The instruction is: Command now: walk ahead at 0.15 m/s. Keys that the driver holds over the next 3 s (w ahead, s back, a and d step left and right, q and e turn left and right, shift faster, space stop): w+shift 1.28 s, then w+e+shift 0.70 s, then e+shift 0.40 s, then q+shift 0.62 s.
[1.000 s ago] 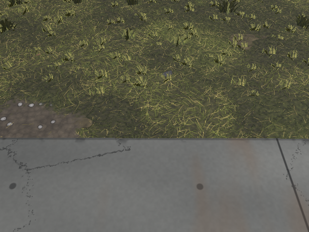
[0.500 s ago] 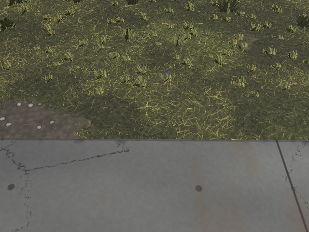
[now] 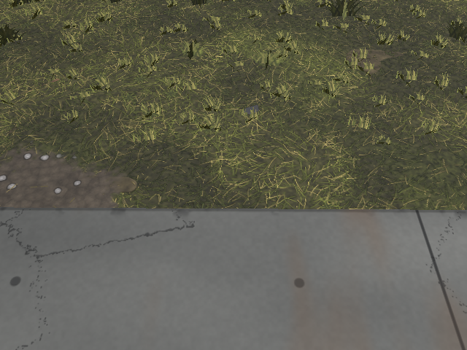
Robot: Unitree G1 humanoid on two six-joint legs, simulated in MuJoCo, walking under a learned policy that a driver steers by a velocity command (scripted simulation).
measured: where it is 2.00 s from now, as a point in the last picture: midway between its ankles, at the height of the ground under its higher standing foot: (258, 90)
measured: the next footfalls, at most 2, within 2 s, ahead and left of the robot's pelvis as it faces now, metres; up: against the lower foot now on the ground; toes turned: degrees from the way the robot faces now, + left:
right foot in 0.72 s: +0.54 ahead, -0.14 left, +0.16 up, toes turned -7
left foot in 1.30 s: +1.03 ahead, +0.06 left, +0.05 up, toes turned +2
